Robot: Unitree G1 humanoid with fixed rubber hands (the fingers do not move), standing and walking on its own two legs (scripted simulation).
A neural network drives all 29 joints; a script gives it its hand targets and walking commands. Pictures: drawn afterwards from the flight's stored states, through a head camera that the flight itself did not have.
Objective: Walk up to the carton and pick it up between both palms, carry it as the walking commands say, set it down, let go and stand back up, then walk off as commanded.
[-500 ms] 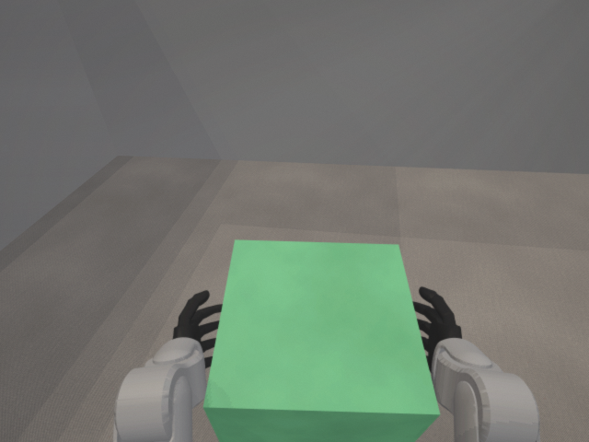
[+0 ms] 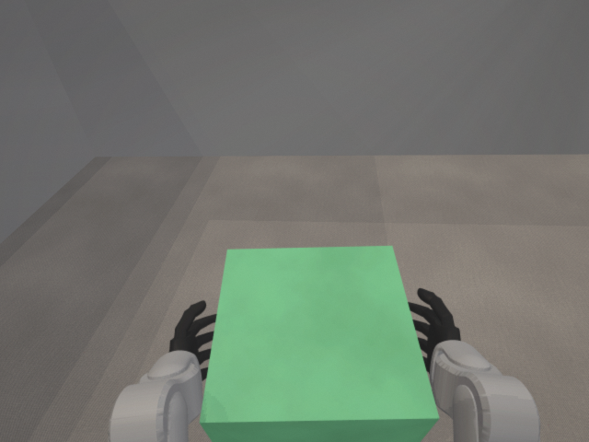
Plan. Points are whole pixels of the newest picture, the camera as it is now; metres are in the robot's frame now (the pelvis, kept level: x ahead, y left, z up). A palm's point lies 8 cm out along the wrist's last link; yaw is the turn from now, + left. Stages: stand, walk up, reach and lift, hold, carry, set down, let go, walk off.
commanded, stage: carry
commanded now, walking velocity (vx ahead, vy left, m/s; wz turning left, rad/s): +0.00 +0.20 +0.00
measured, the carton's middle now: (311, 367) +0.25 +0.00 +0.03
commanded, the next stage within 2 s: none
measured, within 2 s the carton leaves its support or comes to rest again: neither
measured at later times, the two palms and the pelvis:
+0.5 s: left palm (34, 399) +0.20 +0.33 +0.07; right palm (285, 382) +0.21 +0.03 +0.07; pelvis -0.04 +0.17 -0.02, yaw +1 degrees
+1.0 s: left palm out of the picture +0.18 +0.46 +0.08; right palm (165, 406) +0.18 +0.16 +0.08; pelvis -0.07 +0.32 -0.02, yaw +1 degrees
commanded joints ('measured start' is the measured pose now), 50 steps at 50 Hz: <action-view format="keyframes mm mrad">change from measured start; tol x32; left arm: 1 -526 -718 -594 -224 -273 -33 -164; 50 -469 -777 -652 -220 -263 -24 -158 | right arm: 1 -480 844 640 -84 275 -34 119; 50 -391 813 626 -110 281 -25 145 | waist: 1 4 -180 -35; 7 -10 -328 -152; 11 -22 303 -225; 17 -8 374 -235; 29 7 -449 -194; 45 -16 -248 -178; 50 -22 267 -195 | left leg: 1 27 -5 67 -92 -3 -21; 9 360 52 15 -565 48 5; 13 503 292 -182 -475 658 178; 26 399 196 -147 -509 261 189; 30 -210 0 -10 60 -271 19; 46 344 5 54 -570 65 -4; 50 505 348 -253 -508 627 205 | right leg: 1 19 -197 141 -178 134 -75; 9 68 -114 37 170 232 18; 11 -322 44 -25 422 -391 76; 15 -367 51 50 703 -321 37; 27 57 71 19 -61 -56 -4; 29 316 -369 553 -159 258 -135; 45 151 -143 101 43 347 -21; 50 -328 71 28 608 -498 61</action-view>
